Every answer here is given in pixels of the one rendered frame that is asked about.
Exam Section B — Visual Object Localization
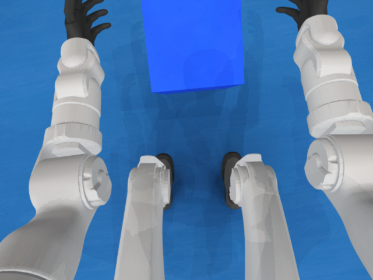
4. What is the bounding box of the robot right forearm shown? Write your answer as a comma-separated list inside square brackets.
[293, 15, 373, 138]

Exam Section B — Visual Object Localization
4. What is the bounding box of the carton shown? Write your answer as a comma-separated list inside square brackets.
[141, 0, 244, 94]

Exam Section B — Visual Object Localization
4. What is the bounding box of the robot left forearm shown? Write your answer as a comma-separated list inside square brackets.
[29, 37, 105, 206]

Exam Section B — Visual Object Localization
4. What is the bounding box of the robot right upper arm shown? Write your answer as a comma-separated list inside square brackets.
[304, 134, 373, 280]

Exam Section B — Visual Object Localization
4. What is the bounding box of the robot right hand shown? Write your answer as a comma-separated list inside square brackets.
[276, 0, 328, 31]

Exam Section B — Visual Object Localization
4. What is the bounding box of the robot right shin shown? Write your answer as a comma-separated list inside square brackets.
[229, 153, 277, 204]

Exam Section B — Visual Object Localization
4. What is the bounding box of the robot shin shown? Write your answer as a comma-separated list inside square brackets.
[229, 153, 277, 204]
[128, 155, 164, 186]

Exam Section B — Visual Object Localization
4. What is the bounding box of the robot left shin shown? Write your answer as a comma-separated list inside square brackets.
[128, 155, 164, 186]

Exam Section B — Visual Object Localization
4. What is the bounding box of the robot left upper arm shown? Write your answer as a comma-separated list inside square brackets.
[0, 153, 112, 280]

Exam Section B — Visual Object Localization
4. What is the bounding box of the robot left hand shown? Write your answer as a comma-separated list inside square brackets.
[64, 0, 111, 46]

